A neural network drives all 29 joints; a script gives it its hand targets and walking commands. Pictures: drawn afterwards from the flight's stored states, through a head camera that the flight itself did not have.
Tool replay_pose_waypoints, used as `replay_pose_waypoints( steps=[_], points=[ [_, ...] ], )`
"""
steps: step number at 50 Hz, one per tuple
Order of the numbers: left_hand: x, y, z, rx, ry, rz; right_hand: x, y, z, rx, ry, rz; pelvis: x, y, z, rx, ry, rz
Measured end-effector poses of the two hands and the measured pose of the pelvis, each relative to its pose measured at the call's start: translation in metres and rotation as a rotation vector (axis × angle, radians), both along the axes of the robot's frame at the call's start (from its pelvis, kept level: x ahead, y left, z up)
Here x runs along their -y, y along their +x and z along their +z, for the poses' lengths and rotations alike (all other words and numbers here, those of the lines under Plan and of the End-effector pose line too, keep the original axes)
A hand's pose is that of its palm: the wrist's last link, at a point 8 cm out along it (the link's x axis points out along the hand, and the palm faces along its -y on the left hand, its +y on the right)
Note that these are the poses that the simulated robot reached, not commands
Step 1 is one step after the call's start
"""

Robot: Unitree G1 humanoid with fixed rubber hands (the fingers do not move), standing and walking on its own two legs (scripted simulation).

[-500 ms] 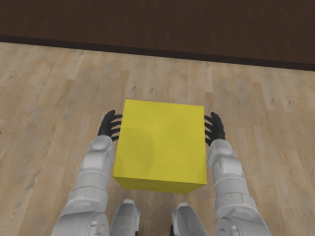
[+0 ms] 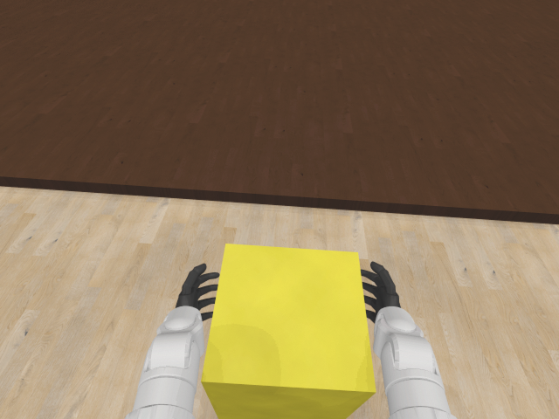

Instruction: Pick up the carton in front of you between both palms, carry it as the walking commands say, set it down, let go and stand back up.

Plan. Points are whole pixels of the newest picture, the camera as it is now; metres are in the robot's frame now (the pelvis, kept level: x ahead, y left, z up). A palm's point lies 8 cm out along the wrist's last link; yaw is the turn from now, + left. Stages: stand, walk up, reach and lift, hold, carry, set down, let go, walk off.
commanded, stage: reach and lift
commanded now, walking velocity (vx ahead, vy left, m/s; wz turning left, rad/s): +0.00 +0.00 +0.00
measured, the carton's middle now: (284, 339) +0.29 +0.00 -0.07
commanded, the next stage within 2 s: hold in 1.16 s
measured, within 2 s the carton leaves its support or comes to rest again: neither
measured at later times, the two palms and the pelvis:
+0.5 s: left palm (181, 306) +0.29 +0.15 +0.04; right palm (394, 301) +0.30 -0.15 +0.06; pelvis -0.01 +0.00 +0.02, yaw +0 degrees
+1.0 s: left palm (181, 298) +0.29 +0.15 +0.06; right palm (397, 295) +0.30 -0.15 +0.07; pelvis +0.01 +0.00 +0.03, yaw +0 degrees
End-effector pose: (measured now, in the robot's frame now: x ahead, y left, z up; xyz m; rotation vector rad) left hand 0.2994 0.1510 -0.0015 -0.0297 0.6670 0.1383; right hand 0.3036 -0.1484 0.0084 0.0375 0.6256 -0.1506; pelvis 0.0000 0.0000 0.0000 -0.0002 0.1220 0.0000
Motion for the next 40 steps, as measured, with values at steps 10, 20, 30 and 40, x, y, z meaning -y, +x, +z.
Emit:
replay_pose_waypoints(
  steps=[10,20,30,40],
  points=[
    [0.002,-0.015,0.041,-0.011,0.035,-0.011,0.002,-0.011,0.040,-0.011,-0.031,0.037,0.002,0.000,0.018,0.163,0.001,0.006],
    [0.000,-0.016,0.043,-0.020,0.017,-0.001,0.000,-0.010,0.044,-0.021,-0.032,0.031,0.003,-0.013,0.018,0.196,0.003,0.002],
    [-0.001,-0.011,0.049,-0.011,0.026,-0.012,-0.002,-0.006,0.051,-0.012,-0.045,0.037,0.000,-0.006,0.021,0.198,0.001,-0.002],
    [-0.002,-0.008,0.053,-0.016,0.043,-0.024,-0.002,-0.003,0.054,-0.016,-0.057,0.046,-0.002,0.003,0.024,0.205,0.002,-0.002]
  ],
)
